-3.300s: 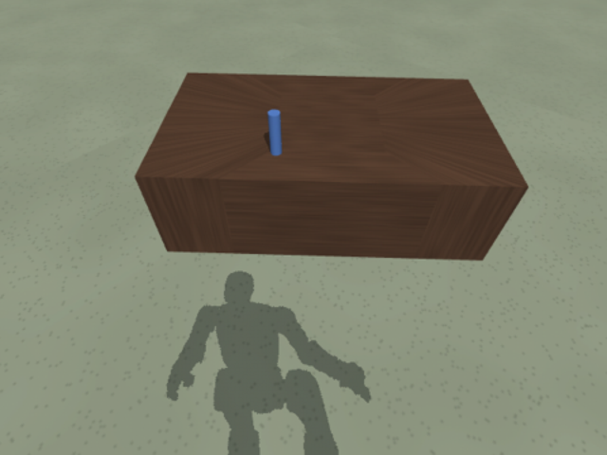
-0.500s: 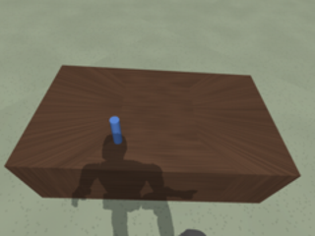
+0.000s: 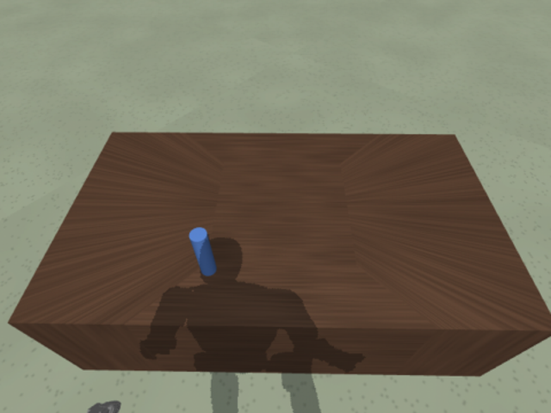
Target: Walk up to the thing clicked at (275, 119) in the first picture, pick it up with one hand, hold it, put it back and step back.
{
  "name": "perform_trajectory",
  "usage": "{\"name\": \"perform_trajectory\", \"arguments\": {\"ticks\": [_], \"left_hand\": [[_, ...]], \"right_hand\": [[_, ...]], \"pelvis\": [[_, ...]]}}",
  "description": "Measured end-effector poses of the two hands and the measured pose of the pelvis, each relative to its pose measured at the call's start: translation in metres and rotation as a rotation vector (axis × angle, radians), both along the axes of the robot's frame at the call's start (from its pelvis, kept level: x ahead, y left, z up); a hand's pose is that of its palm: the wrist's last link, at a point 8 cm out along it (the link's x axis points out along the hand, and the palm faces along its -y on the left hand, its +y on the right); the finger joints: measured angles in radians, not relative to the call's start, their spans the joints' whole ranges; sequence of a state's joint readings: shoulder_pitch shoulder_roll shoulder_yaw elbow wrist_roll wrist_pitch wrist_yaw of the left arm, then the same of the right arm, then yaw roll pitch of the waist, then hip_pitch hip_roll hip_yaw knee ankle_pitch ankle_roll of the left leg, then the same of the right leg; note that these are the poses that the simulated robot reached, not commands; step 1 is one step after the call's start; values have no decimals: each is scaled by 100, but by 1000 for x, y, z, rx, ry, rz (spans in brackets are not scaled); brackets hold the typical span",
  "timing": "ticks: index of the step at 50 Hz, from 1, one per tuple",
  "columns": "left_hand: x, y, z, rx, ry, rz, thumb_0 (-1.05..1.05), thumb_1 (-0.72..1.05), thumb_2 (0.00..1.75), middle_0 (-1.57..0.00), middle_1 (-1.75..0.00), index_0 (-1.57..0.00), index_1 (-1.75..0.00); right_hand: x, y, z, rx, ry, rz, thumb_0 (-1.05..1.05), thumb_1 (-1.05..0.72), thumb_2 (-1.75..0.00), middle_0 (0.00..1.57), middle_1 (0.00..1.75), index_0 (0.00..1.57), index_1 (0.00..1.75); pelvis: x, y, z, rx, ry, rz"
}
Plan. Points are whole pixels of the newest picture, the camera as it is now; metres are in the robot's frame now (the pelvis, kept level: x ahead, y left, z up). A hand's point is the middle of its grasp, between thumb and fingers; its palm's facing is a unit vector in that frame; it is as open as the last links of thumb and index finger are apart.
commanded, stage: walk up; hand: left
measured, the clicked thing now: (203, 253) +0.53 +0.21 -0.26
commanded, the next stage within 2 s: stand in 1.24 s
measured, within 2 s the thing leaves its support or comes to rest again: neither
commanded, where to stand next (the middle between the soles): +0.07 +0.01 m, yaw -1 degrees
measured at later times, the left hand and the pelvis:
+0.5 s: hand out of the picture +0.11 +0.26 -0.13, palm faces +0.03 -0.94 -0.33, open 7.4 cm; pelvis +0.03 +0.00 +0.02, yaw +1 degrees
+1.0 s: hand out of the picture +0.11 +0.25 -0.13, palm faces +0.01 -0.94 -0.33, open 7.4 cm; pelvis +0.03 -0.01 +0.02, yaw +1 degrees
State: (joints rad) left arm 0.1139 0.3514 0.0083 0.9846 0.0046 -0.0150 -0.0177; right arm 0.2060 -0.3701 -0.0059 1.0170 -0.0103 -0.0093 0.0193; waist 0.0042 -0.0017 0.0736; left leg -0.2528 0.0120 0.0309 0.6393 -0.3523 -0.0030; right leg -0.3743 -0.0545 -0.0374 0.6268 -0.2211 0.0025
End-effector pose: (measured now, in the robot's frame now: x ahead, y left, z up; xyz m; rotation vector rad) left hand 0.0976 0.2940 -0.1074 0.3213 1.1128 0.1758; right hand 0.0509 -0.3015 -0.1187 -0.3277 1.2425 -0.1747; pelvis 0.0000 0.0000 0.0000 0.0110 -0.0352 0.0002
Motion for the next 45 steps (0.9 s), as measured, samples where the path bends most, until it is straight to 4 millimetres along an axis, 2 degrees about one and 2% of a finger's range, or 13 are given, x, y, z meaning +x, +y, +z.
{"name": "perform_trajectory", "arguments": {"ticks": [5,12,19,25,33,45], "left_hand": [[3,3,-1,-19,33,23,0,90,90,-21,-30,-20,-30],[3,8,2,-17,76,54,0,90,90,-21,-30,-20,-30],[3,8,8,-10,91,73,0,90,90,-21,-30,-20,-30],[4,6,11,-7,92,85,0,90,90,-21,-30,-20,-30],[4,2,14,-7,91,90,0,90,90,-21,-30,-20,-30],[6,-3,13,-9,97,76,0,90,90,-21,-30,-20,-30]], "right_hand": [[10,3,11,-10,18,1,1,-91,-90,20,30,21,30],[41,3,21,-21,-13,0,1,-91,-90,20,30,21,30],[73,4,26,-12,-60,12,1,-91,-90,20,30,20,30],[87,7,26,5,-79,18,1,-91,-90,20,30,20,30],[82,8,24,18,-64,9,1,-91,-90,20,30,20,30],[51,2,18,16,3,-24,1,-91,-90,20,30,20,30]], "pelvis": [[11,2,8,-6,1,4],[20,3,16,-9,-5,8],[27,2,20,-9,-7,13],[30,1,22,-8,-9,15],[32,-2,24,-7,-12,14],[31,-4,24,-8,-9,12]]}}
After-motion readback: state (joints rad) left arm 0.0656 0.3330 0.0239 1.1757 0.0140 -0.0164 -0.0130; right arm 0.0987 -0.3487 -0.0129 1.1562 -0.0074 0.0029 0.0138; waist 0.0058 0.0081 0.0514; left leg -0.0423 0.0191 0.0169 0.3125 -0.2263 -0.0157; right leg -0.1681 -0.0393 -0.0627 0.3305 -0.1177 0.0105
